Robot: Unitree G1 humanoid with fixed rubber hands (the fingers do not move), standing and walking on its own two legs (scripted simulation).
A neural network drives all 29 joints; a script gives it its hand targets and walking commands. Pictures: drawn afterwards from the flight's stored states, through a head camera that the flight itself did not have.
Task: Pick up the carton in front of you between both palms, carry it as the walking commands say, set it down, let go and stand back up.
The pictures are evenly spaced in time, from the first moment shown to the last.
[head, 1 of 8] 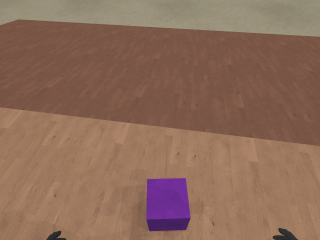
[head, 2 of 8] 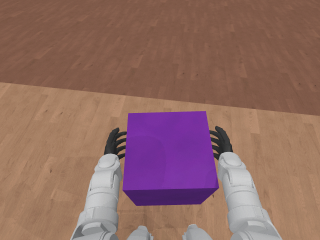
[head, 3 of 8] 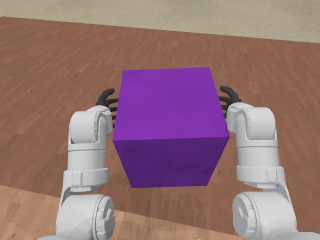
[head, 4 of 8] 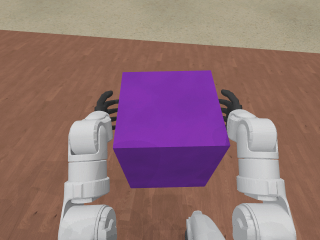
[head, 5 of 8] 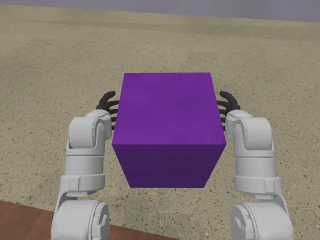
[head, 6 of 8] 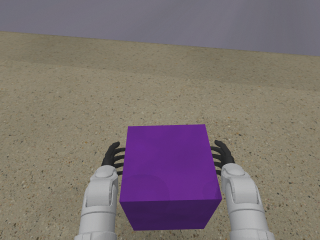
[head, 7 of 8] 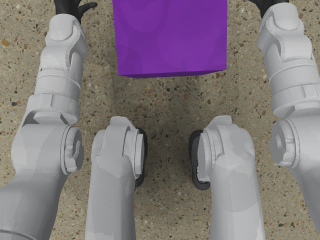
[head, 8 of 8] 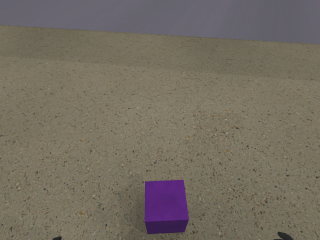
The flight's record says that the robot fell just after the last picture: no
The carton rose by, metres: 0.70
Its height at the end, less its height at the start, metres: -0.52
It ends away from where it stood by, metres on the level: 5.11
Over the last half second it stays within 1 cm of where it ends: yes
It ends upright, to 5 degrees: yes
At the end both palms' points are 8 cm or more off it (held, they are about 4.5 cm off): yes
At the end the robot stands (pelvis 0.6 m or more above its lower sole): yes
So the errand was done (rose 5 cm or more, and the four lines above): yes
